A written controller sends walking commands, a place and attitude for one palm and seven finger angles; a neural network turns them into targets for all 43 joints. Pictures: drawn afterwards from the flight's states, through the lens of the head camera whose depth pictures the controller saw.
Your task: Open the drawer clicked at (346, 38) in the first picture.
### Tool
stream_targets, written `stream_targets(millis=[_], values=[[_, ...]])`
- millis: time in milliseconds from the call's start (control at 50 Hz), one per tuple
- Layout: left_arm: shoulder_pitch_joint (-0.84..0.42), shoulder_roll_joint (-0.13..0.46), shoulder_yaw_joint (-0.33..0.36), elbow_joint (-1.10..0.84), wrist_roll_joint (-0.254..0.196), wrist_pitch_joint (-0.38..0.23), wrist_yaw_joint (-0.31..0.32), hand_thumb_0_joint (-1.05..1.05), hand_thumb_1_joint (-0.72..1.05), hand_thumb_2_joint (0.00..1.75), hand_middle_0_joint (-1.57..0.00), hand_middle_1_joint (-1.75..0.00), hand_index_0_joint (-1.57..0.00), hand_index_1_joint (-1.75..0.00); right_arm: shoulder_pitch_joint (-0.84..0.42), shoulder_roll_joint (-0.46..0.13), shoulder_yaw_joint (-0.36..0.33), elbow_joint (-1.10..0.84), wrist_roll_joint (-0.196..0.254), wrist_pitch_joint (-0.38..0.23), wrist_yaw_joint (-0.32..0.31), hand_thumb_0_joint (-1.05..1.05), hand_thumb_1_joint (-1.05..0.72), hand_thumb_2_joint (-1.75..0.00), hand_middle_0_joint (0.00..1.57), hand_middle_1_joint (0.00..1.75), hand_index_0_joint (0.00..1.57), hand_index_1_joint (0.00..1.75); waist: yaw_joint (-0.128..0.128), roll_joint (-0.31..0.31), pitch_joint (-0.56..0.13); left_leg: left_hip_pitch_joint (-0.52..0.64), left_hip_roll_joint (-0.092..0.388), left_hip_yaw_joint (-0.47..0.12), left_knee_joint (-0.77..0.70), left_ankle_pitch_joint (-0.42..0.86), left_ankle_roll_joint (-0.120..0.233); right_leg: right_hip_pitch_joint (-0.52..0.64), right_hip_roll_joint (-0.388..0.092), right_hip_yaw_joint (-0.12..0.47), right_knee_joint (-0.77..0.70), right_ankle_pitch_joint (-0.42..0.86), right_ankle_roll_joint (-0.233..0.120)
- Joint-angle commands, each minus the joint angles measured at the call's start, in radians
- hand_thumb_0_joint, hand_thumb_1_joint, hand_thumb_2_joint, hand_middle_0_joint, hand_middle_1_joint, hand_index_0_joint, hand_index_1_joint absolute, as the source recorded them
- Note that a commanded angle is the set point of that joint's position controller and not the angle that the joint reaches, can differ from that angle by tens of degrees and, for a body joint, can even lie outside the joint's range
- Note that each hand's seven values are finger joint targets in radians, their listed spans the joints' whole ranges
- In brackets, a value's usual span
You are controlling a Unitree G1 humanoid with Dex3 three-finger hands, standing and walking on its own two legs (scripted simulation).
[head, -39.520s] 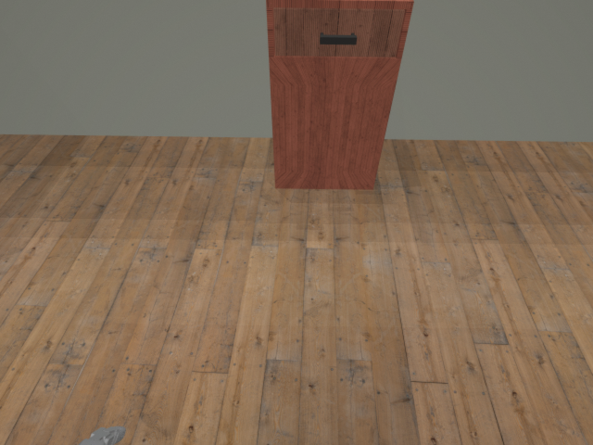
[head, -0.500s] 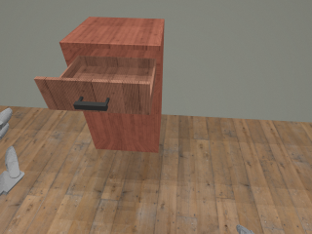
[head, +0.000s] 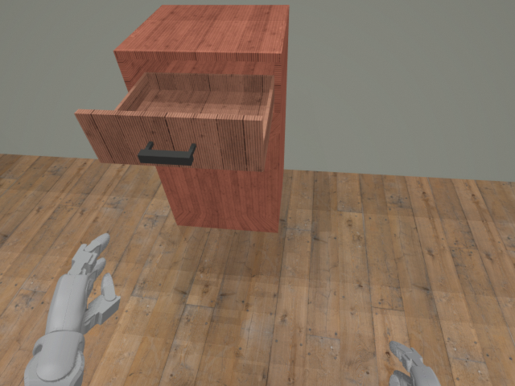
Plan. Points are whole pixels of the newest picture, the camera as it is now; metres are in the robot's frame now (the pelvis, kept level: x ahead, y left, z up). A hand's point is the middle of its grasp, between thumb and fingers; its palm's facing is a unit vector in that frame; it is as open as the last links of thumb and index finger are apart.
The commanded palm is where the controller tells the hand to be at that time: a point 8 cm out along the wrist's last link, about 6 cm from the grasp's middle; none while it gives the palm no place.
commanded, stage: let the arm hang, fingers relaxed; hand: left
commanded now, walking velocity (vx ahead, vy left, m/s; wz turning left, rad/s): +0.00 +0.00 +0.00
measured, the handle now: (168, 151) +0.64 +0.24 +0.00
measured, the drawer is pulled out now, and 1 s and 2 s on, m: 0.30 0.30 0.30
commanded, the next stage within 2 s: look to check the result in 0.98 s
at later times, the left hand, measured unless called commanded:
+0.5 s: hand out of the picture +0.00 +0.19 -0.16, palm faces +0.01 -0.97 -0.25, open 7.3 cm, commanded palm none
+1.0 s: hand out of the picture +0.03 +0.14 -0.16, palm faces +0.00 -0.98 -0.20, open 7.3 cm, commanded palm none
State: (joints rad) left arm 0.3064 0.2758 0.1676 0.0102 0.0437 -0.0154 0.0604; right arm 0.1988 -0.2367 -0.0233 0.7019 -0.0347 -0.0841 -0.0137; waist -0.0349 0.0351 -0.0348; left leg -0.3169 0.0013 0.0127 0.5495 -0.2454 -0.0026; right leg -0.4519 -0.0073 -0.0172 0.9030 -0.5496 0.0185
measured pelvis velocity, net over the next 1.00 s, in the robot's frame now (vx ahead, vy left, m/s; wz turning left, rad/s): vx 0.03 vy -0.03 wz -0.03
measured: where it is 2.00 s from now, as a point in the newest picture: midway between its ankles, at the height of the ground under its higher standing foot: outside the picture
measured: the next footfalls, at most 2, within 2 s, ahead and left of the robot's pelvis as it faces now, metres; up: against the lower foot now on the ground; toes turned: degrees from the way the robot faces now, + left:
none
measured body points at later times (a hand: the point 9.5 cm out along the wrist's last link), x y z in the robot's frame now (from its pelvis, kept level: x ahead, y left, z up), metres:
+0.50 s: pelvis +0.02 -0.01 +0.01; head +0.05 -0.01 +0.46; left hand +0.01 +0.24 -0.14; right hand +0.01 -0.23 -0.15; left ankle +0.03 +0.10 -0.73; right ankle +0.03 -0.12 -0.73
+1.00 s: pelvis +0.03 -0.03 +0.01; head +0.04 -0.04 +0.46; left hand +0.03 +0.19 -0.14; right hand +0.00 -0.24 -0.15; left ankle +0.03 +0.10 -0.73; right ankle +0.03 -0.12 -0.73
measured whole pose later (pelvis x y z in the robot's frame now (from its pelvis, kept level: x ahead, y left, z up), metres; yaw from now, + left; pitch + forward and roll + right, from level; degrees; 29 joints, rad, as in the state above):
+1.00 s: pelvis +0.03 -0.03 +0.01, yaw -1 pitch -2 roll +0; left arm 0.27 0.14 0.00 1.11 0.01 0.00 0.03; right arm 0.30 -0.13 0.00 1.12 -0.01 0.01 -0.04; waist -0.01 0.01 0.05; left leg -0.15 0.02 0.03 0.39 -0.22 -0.01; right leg -0.17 0.05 0.01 0.41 -0.21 -0.05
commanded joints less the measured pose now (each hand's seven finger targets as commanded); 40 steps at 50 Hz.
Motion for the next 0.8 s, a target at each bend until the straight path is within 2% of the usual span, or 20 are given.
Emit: stream_targets(millis=[0,20,40,60,80,100,140,200,220,240,260,280,300,380,420,440,460,500,660,780], values=[[0.143,0.052,-0.083,0.275,0.003,0.035,-0.048,0.00,0.90,0.90,-0.20,-0.30,-0.20,-0.30,-0.025,-0.110,-0.023,-0.066,0.016,0.044,0.004,0.00,-0.90,-0.90,0.20,0.30,0.20,0.30,0.096,-0.205,-0.064,-0.095,0.079,-0.049,0.078,0.139,0.062,0.325,-0.048,0.067,-0.373,0.361,-0.015],[0.151,0.136,-0.064,0.346,0.005,0.033,-0.046,0.00,0.90,0.90,-0.20,-0.30,-0.20,-0.30,-0.034,-0.066,-0.018,-0.063,0.024,0.060,0.005,0.00,-0.90,-0.90,0.20,0.30,0.20,0.30,0.100,-0.319,-0.009,-0.215,-0.019,-0.006,0.181,-0.231,0.011,0.333,-0.216,0.312,-0.544,0.329,-0.066],[0.112,0.193,-0.061,0.392,0.000,0.032,-0.054,0.00,0.90,0.90,-0.20,-0.30,-0.20,-0.30,-0.033,-0.074,-0.019,-0.062,0.018,0.078,0.007,0.00,-0.90,-0.90,0.20,0.30,0.20,0.30,0.087,-0.313,0.057,-0.222,-0.030,-0.011,0.276,-0.345,0.004,0.231,-0.321,0.465,-0.637,0.208,-0.135],[0.062,0.221,-0.068,0.422,-0.001,0.040,-0.059,0.00,0.90,0.90,-0.20,-0.30,-0.20,-0.30,-0.003,-0.088,-0.021,-0.049,0.016,0.092,0.016,0.00,-0.90,-0.90,0.20,0.30,0.20,0.30,0.063,-0.183,0.092,-0.170,-0.018,-0.011,0.344,-0.352,0.008,0.138,-0.335,0.453,-0.673,0.030,-0.169],[0.012,0.188,-0.075,0.455,-0.003,0.040,-0.055,0.00,0.90,0.90,-0.20,-0.30,-0.20,-0.30,-0.009,-0.074,-0.024,-0.022,0.020,0.099,0.019,0.00,-0.90,-0.90,0.20,0.30,0.20,0.30,0.055,-0.165,0.148,-0.152,-0.012,-0.013,0.407,-0.295,0.016,0.033,-0.289,0.437,-0.717,-0.115,-0.178],[-0.023,0.158,-0.077,0.497,-0.006,0.038,-0.046,0.00,0.90,0.90,-0.20,-0.30,-0.20,-0.30,0.004,-0.083,-0.026,0.005,0.015,0.105,0.016,0.00,-0.90,-0.90,0.20,0.30,0.20,0.30,0.043,-0.226,0.167,-0.168,-0.007,-0.033,0.451,-0.242,0.019,0.029,-0.253,0.439,-0.709,-0.068,-0.187],[-0.042,0.118,-0.086,0.584,-0.009,0.029,-0.040,0.00,0.90,0.90,-0.20,-0.30,-0.20,-0.30,0.036,-0.078,-0.026,0.052,0.018,0.104,0.014,0.00,-0.90,-0.90,0.20,0.30,0.20,0.30,0.028,-0.170,0.128,-0.117,0.017,-0.039,0.401,-0.209,0.021,0.072,-0.235,0.365,-0.681,0.074,-0.205],[-0.028,0.054,-0.075,0.678,-0.016,0.024,-0.032,0.00,0.90,0.90,-0.20,-0.30,-0.20,-0.30,0.162,-0.009,-0.014,0.133,0.018,0.094,0.006,0.00,-0.90,-0.90,0.20,0.30,0.20,0.30,-0.013,-0.026,0.012,0.148,0.019,-0.039,-0.011,-0.066,0.032,0.076,-0.172,0.229,-0.547,0.222,-0.157],[-0.001,0.025,-0.094,0.713,-0.029,0.027,-0.034,0.00,0.90,0.90,-0.20,-0.30,-0.20,-0.30,0.205,-0.022,-0.008,0.158,0.015,0.084,0.003,0.00,-0.90,-0.90,0.20,0.30,0.20,0.30,-0.014,0.092,-0.011,0.201,0.067,-0.143,-0.131,-0.030,0.053,0.032,-0.098,0.158,-0.435,0.165,-0.114],[0.037,-0.015,-0.107,0.741,-0.041,0.028,-0.040,0.00,0.90,0.90,-0.20,-0.30,-0.20,-0.30,0.192,-0.066,-0.015,0.168,0.007,0.077,-0.009,0.00,-0.90,-0.90,0.20,0.30,0.20,0.30,0.009,0.252,-0.002,0.175,0.194,-0.314,-0.243,-0.082,0.105,-0.002,-0.009,0.063,-0.324,0.161,-0.063],[0.037,-0.013,-0.111,0.760,-0.042,0.026,-0.043,0.00,0.90,0.90,-0.20,-0.30,-0.20,-0.30,0.159,-0.091,-0.017,0.155,0.006,0.081,-0.018,0.00,-0.90,-0.90,0.20,0.30,0.20,0.30,0.023,0.268,0.022,0.124,0.281,-0.409,-0.323,-0.113,0.162,0.016,0.016,0.019,-0.256,0.126,-0.036],[0.031,-0.009,-0.116,0.783,-0.037,0.027,-0.048,0.00,0.90,0.90,-0.20,-0.30,-0.20,-0.30,0.127,-0.089,-0.011,0.156,0.002,0.086,-0.022,0.00,-0.90,-0.90,0.20,0.30,0.20,0.30,0.032,0.155,0.030,0.028,0.275,-0.386,-0.337,-0.177,0.188,0.085,0.007,0.044,-0.242,0.106,-0.037],[0.014,-0.002,-0.114,0.822,-0.026,0.029,-0.050,0.00,0.90,0.90,-0.20,-0.30,-0.20,-0.30,0.127,-0.067,-0.007,0.181,0.007,0.074,-0.026,0.00,-0.90,-0.90,0.20,0.30,0.20,0.30,0.039,0.151,0.044,0.050,0.224,-0.330,-0.328,-0.069,0.164,0.100,0.001,0.044,-0.256,0.164,-0.037],[0.055,0.002,-0.130,0.927,-0.037,0.016,-0.048,0.00,0.90,0.90,-0.20,-0.30,-0.20,-0.30,0.153,-0.035,0.006,0.245,0.029,0.057,-0.039,0.00,-0.90,-0.90,0.20,0.30,0.20,0.30,0.053,0.026,-0.019,0.151,0.140,-0.129,-0.171,0.403,0.097,0.266,-0.025,0.075,-0.465,0.449,-0.042],[0.068,0.026,-0.133,0.966,-0.038,0.013,-0.039,0.00,0.90,0.90,-0.20,-0.30,-0.20,-0.30,0.174,-0.026,0.007,0.270,0.036,0.056,-0.033,0.00,-0.90,-0.90,0.20,0.30,0.20,0.30,0.040,-0.012,-0.019,0.147,0.092,-0.079,-0.160,0.291,0.056,0.311,-0.073,0.102,-0.492,0.544,-0.059],[0.056,0.025,-0.136,0.981,-0.039,0.016,-0.037,0.00,0.90,0.90,-0.20,-0.30,-0.20,-0.30,0.173,-0.022,0.006,0.284,0.036,0.061,-0.031,0.00,-0.90,-0.90,0.20,0.30,0.20,0.30,0.034,0.000,0.013,0.126,0.092,-0.084,-0.191,0.162,0.049,0.292,-0.075,0.101,-0.512,0.456,-0.060],[0.053,0.022,-0.139,0.996,-0.039,0.014,-0.034,0.00,0.90,0.90,-0.20,-0.30,-0.20,-0.30,0.161,-0.021,0.005,0.298,0.034,0.068,-0.028,0.00,-0.90,-0.90,0.20,0.30,0.20,0.30,0.039,-0.052,0.054,0.117,0.091,-0.091,-0.194,0.133,0.050,0.275,-0.063,0.112,-0.524,0.451,-0.065],[0.047,0.008,-0.146,1.017,-0.037,0.013,-0.030,0.00,0.90,0.90,-0.20,-0.30,-0.20,-0.30,0.168,-0.013,0.007,0.320,0.030,0.074,-0.026,0.00,-0.90,-0.90,0.20,0.30,0.20,0.30,0.030,-0.065,0.107,0.111,0.079,-0.082,-0.204,0.086,0.047,0.245,-0.069,0.126,-0.556,0.416,-0.067],[0.040,-0.006,-0.145,1.058,-0.034,0.004,-0.021,0.00,0.90,0.90,-0.20,-0.30,-0.20,-0.30,0.160,0.006,0.006,0.376,0.028,0.077,-0.022,0.00,-0.90,-0.90,0.20,0.30,0.20,0.30,0.028,-0.074,0.112,0.160,0.083,-0.065,-0.213,0.085,0.038,0.223,-0.063,0.133,-0.579,0.400,-0.065],[0.031,-0.011,-0.141,1.073,-0.034,0.003,-0.020,0.00,0.90,0.90,-0.20,-0.30,-0.20,-0.30,0.161,0.022,0.009,0.391,0.025,0.078,-0.024,0.00,-0.90,-0.90,0.20,0.30,0.20,0.30,0.028,-0.031,0.133,0.150,0.083,-0.056,-0.215,0.099,0.033,0.233,-0.066,0.135,-0.585,0.432,-0.068]])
